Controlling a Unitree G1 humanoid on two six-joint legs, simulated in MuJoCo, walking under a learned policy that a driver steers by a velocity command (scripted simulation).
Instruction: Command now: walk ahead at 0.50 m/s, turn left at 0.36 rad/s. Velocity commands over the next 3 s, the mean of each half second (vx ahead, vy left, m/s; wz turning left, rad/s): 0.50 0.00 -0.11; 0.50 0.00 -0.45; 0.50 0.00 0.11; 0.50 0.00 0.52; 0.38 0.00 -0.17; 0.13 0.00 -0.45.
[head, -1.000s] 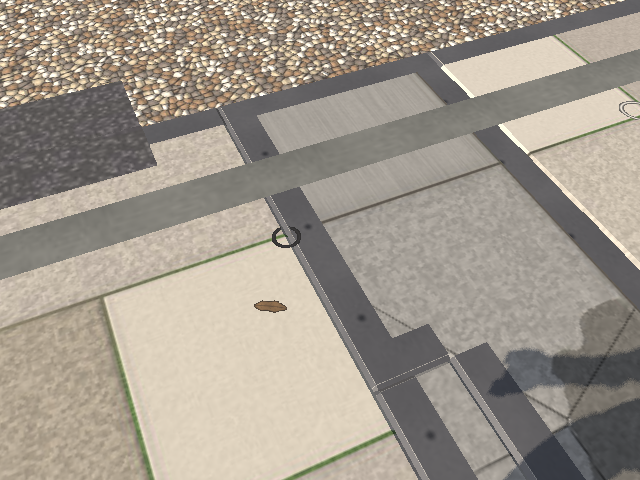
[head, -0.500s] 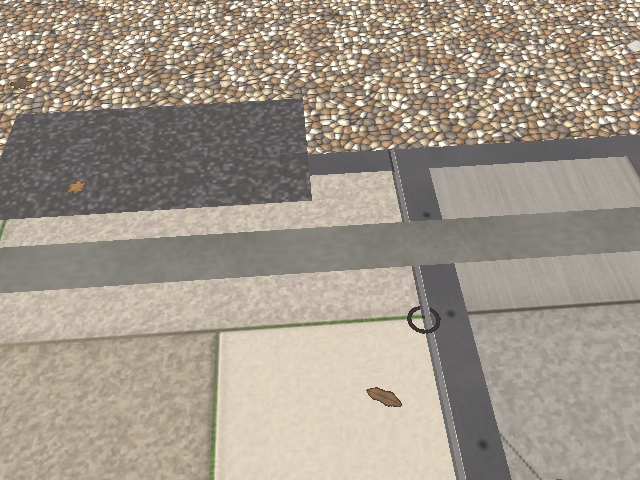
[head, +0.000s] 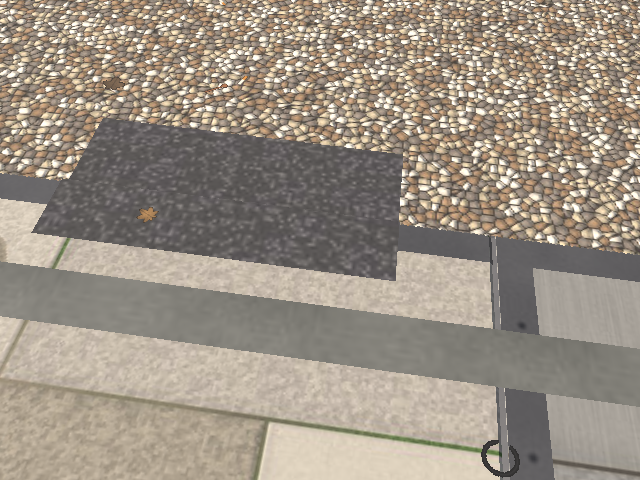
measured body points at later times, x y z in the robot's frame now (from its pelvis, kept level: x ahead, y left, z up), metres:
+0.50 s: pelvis +0.29 -0.06 +0.00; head +0.31 -0.08 +0.45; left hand +0.31 +0.21 -0.13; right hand +0.42 -0.32 -0.12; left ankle +0.39 +0.10 -0.68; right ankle +0.26 -0.12 -0.74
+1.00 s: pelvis +0.55 -0.05 +0.00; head +0.58 -0.04 +0.45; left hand +0.77 +0.15 -0.12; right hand +0.48 -0.32 -0.11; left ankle +0.56 +0.04 -0.74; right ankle +0.54 -0.20 -0.67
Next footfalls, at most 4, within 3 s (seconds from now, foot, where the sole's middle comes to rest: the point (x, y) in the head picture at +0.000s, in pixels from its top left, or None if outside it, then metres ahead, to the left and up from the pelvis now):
0.20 right None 0.30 -0.12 -0.78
0.74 left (293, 416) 0.60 0.03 -0.78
1.24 right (417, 350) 0.75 -0.26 -0.78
1.76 left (355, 242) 1.07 -0.15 -0.78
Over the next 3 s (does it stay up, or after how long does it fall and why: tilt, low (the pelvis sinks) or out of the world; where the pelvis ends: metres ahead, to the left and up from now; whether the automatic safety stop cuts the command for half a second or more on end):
stays up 1.44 -0.22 -0.04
